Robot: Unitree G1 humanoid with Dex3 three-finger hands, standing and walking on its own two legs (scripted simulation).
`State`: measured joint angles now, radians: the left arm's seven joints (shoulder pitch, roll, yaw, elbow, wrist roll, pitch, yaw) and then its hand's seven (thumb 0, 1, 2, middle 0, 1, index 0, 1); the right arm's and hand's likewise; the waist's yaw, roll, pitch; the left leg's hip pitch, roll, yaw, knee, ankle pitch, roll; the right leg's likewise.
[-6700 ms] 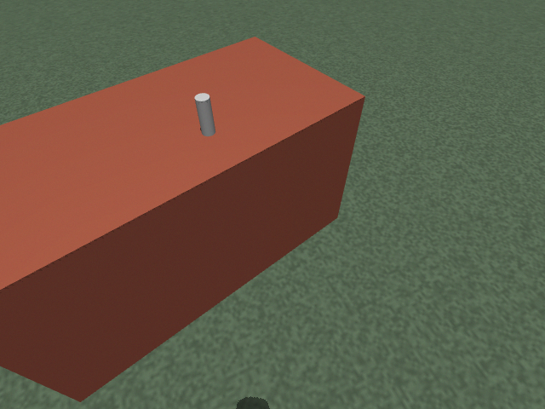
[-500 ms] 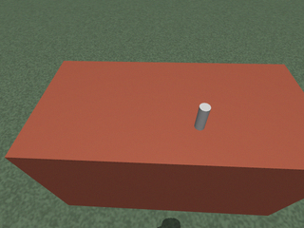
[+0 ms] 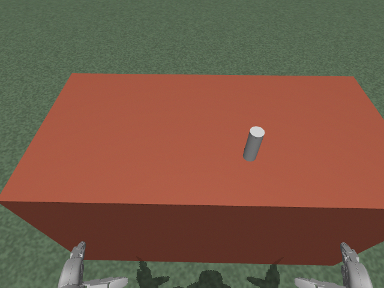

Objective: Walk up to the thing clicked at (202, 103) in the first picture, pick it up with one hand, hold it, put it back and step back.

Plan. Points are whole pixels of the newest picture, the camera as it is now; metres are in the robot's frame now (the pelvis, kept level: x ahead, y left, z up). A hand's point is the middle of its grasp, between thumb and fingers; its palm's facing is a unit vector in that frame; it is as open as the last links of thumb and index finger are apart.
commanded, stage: rise first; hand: right
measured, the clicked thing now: (253, 144) +0.51 -0.14 -0.07
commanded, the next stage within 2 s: go down in 1.04 s
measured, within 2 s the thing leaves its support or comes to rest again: neither
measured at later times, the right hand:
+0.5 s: hand (336, 264) +0.18 -0.25 -0.02, palm faces +0.27 +0.90 -0.35, open 17.6 cm
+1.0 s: hand (343, 264) +0.17 -0.24 +0.02, palm faces +0.26 +0.90 -0.35, open 17.6 cm
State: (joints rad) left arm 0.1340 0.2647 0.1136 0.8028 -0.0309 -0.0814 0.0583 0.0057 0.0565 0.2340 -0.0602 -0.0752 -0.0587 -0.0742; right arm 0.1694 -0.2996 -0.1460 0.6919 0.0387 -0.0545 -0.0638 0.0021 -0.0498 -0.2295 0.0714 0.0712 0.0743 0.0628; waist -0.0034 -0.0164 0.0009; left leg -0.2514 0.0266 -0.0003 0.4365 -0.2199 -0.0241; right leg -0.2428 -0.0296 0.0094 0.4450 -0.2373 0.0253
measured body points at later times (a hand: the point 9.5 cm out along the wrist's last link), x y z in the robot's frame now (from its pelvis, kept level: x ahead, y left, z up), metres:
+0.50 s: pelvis +0.01 +0.00 +0.00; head +0.01 +0.01 +0.45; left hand +0.16 +0.26 -0.09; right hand +0.17 -0.30 +0.00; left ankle +0.00 +0.14 -0.74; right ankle +0.00 -0.14 -0.74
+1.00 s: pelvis +0.00 +0.00 +0.00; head -0.01 +0.02 +0.45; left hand +0.16 +0.26 -0.09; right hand +0.16 -0.29 +0.04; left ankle +0.00 +0.14 -0.74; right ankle +0.00 -0.14 -0.74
